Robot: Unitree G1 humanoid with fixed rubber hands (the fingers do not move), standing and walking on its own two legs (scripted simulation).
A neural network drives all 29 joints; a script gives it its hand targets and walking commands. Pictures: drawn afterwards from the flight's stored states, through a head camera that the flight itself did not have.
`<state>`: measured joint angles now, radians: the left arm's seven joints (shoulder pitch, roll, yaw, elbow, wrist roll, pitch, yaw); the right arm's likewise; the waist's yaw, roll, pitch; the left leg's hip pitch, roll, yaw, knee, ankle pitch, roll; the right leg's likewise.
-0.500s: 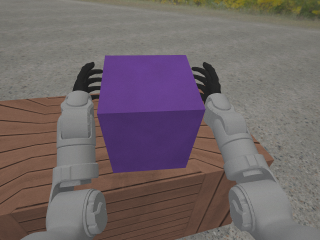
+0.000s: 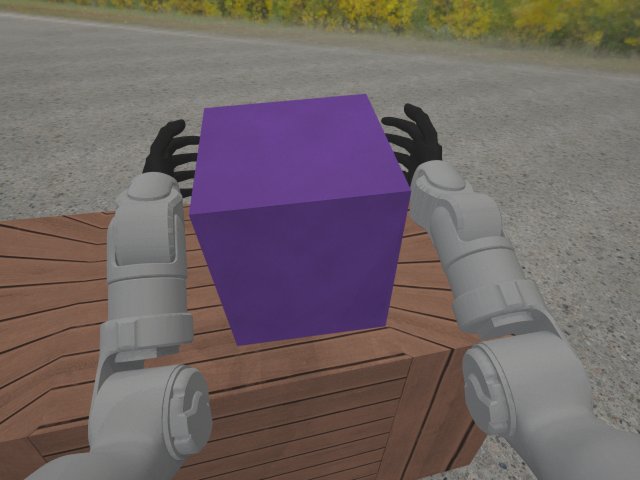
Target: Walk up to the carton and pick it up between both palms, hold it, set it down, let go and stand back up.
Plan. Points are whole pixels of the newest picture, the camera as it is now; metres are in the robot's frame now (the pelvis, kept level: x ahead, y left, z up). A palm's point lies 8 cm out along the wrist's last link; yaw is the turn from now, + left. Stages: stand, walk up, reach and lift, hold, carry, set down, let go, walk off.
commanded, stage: hold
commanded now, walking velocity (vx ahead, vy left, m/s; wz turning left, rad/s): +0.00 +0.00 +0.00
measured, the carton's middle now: (299, 223) +0.40 +0.01 +0.18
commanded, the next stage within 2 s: none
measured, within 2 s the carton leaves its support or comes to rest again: neither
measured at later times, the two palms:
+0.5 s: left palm (162, 186) +0.36 +0.17 +0.25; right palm (422, 166) +0.37 -0.13 +0.28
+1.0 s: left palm (162, 183) +0.36 +0.17 +0.26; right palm (423, 164) +0.37 -0.13 +0.28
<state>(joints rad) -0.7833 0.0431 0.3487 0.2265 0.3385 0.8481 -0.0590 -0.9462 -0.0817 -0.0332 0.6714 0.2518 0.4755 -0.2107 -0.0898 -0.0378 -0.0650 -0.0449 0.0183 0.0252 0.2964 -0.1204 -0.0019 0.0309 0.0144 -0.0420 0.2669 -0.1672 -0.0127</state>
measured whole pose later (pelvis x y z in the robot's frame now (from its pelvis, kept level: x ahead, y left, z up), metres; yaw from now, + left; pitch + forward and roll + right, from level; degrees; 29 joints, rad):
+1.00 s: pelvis +0.00 +0.00 +0.00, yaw +0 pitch -7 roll +0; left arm -0.78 0.06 0.35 0.24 0.32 0.85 -0.07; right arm -0.96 -0.09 -0.01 0.66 0.29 0.52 -0.24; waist -0.09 -0.03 -0.09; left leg -0.06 0.02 0.02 0.30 -0.13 -0.01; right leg 0.03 0.02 -0.05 0.26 -0.17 -0.02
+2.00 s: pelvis +0.00 +0.00 +0.00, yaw +0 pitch -7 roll +0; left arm -0.78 0.06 0.35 0.23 0.32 0.86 -0.07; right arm -0.96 -0.10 -0.01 0.65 0.29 0.52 -0.24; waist -0.09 -0.03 -0.09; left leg -0.06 0.02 0.02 0.30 -0.13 -0.01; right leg 0.03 0.02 -0.05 0.26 -0.17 -0.02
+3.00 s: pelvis +0.00 +0.00 +0.00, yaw +0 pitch -7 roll +0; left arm -0.78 0.05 0.34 0.23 0.32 0.86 -0.07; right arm -0.95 -0.10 -0.01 0.65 0.29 0.53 -0.25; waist -0.09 -0.03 -0.09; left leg -0.06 0.02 0.02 0.31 -0.13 -0.01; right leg 0.03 0.02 -0.05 0.26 -0.17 -0.02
